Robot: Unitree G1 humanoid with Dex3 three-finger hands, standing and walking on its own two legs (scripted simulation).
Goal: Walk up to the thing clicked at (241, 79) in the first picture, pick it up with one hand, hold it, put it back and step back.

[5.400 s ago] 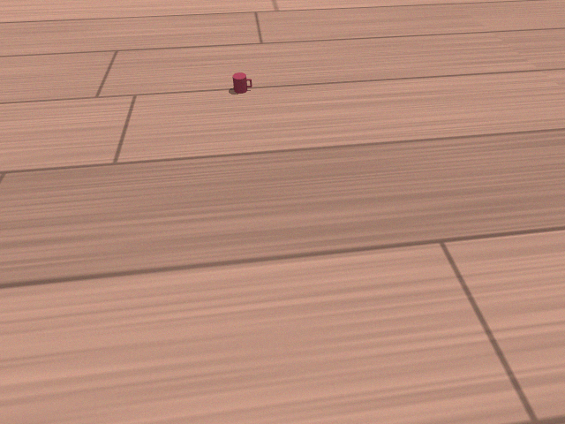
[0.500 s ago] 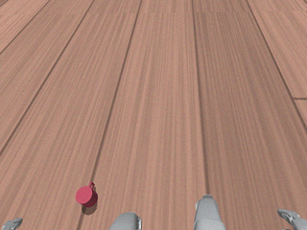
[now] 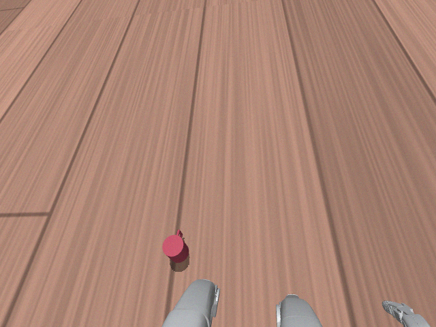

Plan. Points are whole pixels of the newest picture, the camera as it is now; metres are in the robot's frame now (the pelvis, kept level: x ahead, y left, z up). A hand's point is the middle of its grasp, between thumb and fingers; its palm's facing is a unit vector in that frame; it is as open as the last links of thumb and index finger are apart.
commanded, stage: walk up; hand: left
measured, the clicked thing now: (177, 245) +0.47 +0.30 -0.69
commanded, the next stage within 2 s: none
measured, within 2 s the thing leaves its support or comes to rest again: neither
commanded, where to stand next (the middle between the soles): +0.05 +0.11 m, yaw -5 degrees
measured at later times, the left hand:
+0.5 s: hand out of the picture -0.02 +0.44 -0.15, palm faces -0.08 -0.92 -0.38, open 7.4 cm
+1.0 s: hand (57, 325) +0.14 +0.37 -0.13, palm faces -0.15 -0.90 -0.40, open 7.4 cm
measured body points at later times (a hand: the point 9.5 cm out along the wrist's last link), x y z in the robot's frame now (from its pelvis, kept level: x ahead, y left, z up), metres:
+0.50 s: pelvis -0.06 +0.16 +0.01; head -0.04 +0.18 +0.46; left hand -0.02 +0.49 -0.12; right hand -0.05 -0.16 -0.10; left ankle -0.08 +0.28 -0.71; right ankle -0.05 +0.03 -0.67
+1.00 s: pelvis -0.03 +0.13 +0.00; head +0.01 +0.11 +0.45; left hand +0.14 +0.42 -0.10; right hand +0.01 -0.19 -0.12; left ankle +0.04 +0.25 -0.71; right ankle -0.03 -0.01 -0.70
